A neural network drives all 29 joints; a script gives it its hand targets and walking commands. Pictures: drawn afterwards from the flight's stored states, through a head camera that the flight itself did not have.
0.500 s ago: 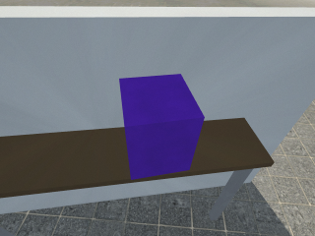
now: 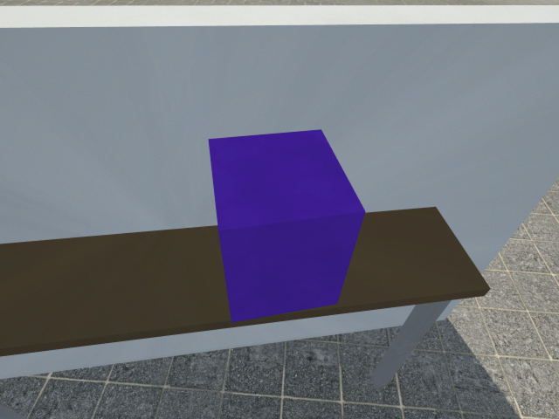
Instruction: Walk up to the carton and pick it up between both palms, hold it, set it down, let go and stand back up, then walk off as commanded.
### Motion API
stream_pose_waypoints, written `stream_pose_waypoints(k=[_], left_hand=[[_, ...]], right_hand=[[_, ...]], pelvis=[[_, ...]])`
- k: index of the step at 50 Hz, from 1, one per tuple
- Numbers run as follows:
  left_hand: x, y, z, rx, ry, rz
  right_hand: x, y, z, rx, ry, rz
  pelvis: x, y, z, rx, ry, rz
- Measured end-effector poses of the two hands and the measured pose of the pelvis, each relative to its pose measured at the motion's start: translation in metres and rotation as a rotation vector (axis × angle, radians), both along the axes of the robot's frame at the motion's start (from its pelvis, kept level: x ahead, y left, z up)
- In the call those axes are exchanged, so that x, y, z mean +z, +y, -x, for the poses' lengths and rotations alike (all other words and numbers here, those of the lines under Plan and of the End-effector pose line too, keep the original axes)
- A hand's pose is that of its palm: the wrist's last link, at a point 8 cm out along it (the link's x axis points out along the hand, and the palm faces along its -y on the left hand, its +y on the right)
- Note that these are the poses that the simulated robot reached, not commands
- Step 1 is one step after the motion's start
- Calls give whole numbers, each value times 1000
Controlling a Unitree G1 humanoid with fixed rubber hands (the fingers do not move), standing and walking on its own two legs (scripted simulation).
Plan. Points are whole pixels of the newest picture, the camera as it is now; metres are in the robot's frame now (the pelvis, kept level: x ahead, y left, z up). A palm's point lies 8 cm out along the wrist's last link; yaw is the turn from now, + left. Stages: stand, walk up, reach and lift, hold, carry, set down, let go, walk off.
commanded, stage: stand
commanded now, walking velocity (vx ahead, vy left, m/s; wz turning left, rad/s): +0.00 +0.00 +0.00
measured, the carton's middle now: (276, 226) +0.45 +0.02 +0.02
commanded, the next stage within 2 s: walk off in 0.44 s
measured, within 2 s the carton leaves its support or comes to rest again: neither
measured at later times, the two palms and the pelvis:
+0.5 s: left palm out of the picture +0.07 +0.29 -0.13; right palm out of the picture +0.08 -0.29 -0.11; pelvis +0.01 +0.00 +0.00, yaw +0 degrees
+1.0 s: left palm out of the picture +0.00 +0.25 -0.13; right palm out of the picture +0.07 -0.38 -0.16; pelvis -0.07 -0.07 -0.04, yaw +1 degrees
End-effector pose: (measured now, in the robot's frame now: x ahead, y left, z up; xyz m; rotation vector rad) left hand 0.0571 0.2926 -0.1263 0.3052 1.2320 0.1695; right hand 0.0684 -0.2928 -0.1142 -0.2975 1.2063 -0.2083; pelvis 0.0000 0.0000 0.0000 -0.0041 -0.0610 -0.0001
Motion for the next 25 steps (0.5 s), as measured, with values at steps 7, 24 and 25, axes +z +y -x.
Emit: stream_pose_waypoints(k=[7, 24, 25], left_hand=[[2, 2, -10, 1, -11, -9], [-1, -1, -9, 1, 15, 1], [-2, -2, -9, 0, 18, 4]], right_hand=[[0, 2, -8, 3, -1, 0], [3, -1, -9, -9, 3, 8], [3, -1, -8, -10, 6, 7]], pelvis=[[1, 0, -4, 0, 3, -2], [2, 1, -8, -1, 7, -3], [2, 1, -8, -2, 8, -3]])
